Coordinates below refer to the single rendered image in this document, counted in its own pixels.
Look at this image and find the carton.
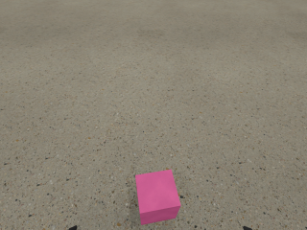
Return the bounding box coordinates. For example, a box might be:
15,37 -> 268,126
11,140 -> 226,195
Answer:
135,170 -> 181,225

